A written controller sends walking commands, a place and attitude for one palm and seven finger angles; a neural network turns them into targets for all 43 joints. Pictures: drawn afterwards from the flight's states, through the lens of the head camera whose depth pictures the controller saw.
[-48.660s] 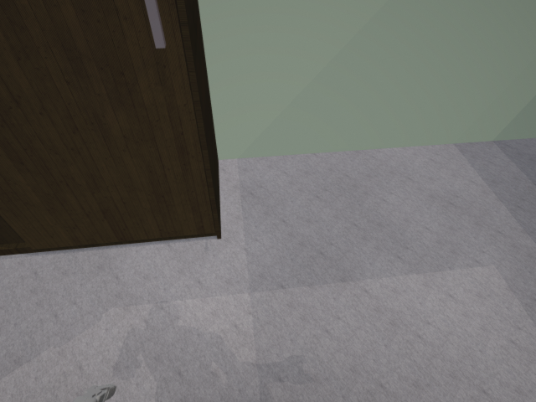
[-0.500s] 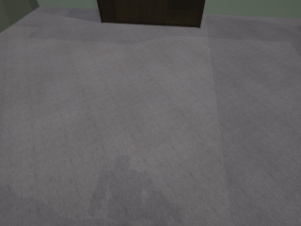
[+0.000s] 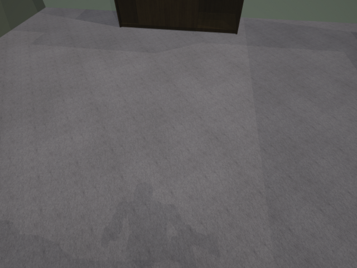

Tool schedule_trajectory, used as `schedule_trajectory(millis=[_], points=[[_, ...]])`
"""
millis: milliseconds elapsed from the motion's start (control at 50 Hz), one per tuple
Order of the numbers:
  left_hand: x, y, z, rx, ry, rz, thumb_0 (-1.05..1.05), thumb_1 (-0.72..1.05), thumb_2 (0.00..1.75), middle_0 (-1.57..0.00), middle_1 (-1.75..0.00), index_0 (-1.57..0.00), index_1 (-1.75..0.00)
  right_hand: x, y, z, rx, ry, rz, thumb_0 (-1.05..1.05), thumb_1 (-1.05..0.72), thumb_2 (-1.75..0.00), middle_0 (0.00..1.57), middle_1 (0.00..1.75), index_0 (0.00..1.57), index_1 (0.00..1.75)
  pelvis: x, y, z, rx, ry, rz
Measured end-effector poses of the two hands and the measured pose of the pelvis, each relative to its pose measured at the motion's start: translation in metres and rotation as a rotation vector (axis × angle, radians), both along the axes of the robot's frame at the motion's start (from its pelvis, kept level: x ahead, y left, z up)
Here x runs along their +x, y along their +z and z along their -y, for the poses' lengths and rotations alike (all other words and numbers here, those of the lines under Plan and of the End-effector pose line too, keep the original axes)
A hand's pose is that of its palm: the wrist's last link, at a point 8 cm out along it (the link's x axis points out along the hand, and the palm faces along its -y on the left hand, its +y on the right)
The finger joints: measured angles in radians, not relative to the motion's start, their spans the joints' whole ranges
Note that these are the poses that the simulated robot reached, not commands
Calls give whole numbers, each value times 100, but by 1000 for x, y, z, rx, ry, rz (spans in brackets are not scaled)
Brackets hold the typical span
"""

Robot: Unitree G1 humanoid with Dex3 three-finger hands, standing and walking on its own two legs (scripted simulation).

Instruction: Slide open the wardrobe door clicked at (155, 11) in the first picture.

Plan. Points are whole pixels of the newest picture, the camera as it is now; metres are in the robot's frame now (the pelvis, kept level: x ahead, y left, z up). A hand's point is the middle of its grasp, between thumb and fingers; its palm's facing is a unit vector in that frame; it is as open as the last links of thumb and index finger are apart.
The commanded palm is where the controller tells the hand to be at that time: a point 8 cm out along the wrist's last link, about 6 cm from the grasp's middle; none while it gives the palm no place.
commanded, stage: stand and wait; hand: right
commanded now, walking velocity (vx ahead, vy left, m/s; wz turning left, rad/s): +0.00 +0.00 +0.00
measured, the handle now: out of the picture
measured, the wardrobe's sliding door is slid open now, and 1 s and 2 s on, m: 0.50 0.50 0.50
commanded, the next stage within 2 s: none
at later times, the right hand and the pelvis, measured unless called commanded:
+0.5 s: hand out of the picture +0.08 -0.23 -0.16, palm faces -0.04 +0.95 -0.30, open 7.4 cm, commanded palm none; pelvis +0.01 +0.01 +0.00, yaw +0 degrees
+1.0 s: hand out of the picture +0.07 -0.23 -0.16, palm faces -0.04 +0.95 -0.30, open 7.4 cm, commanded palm none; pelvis +0.00 +0.01 +0.00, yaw +0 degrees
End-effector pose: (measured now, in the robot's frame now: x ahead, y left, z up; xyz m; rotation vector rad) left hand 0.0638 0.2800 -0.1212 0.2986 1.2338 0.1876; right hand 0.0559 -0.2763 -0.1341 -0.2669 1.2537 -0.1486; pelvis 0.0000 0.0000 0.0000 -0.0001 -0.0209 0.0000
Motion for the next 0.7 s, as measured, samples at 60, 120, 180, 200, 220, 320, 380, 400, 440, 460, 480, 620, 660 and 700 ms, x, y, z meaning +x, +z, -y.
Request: schedule_trajectory(millis=[60,120,180,200,220,320,380,400,440,460,480,620,660,700], points=[[3,1,-3,4,-2,5,0,91,90,-20,-30,-21,-30,4,1,1,-4,2,6,0,-91,-89,20,30,20,30,2,0,-1,0,1,0],[6,2,-5,8,-4,9,0,91,90,-20,-30,-21,-30,8,2,1,-7,5,11,0,-91,-89,20,30,20,30,3,0,-2,0,1,-1],[9,3,-8,10,-6,10,0,91,90,-20,-30,-21,-30,11,3,1,-9,7,16,0,-91,-89,20,30,20,30,4,0,-3,-1,0,-1],[9,3,-8,11,-6,11,0,91,90,-20,-30,-21,-30,12,3,1,-9,8,18,0,-91,-89,20,30,20,30,4,0,-3,-1,0,-2],[10,3,-9,12,-6,12,0,91,90,-20,-30,-21,-30,13,3,0,-10,8,20,0,-91,-89,20,30,20,30,5,1,-4,-1,0,-2],[12,4,-11,13,-7,15,0,91,90,-20,-30,-21,-30,18,4,0,-12,10,29,0,-91,-89,20,30,20,30,7,1,-5,-1,-1,0],[13,4,-13,13,-7,17,0,91,90,-20,-30,-21,-30,19,5,-1,-14,12,32,0,-91,-89,20,30,20,30,7,1,-6,-1,-1,0],[13,4,-13,14,-7,17,0,91,90,-20,-30,-21,-30,20,5,-1,-14,12,33,0,-91,-89,20,30,20,30,7,1,-7,-1,-1,1],[14,4,-14,13,-7,18,0,91,90,-20,-30,-21,-30,20,6,-1,-15,11,35,0,-91,-89,20,30,20,30,7,1,-7,-1,-1,1],[14,4,-14,13,-7,18,0,91,90,-20,-30,-21,-30,20,6,-2,-15,12,36,0,-91,-89,20,30,20,30,7,1,-8,-1,0,2],[14,4,-14,13,-6,18,0,91,90,-20,-30,-21,-30,20,6,-2,-16,12,37,0,-91,-89,20,30,20,30,7,1,-8,-1,-1,2],[11,4,-17,12,-7,13,0,91,90,-20,-30,-21,-30,19,6,-3,-16,12,34,0,-91,-89,20,30,20,30,6,1,-10,-1,-1,4],[10,3,-17,12,-7,10,0,91,90,-20,-30,-21,-30,18,6,-4,-17,12,32,0,-91,-89,20,30,20,30,6,1,-10,-1,-1,4],[9,3,-18,12,-7,7,0,91,90,-20,-30,-21,-30,17,6,-4,-17,12,29,0,-91,-89,20,30,20,30,5,1,-11,-1,-1,3]])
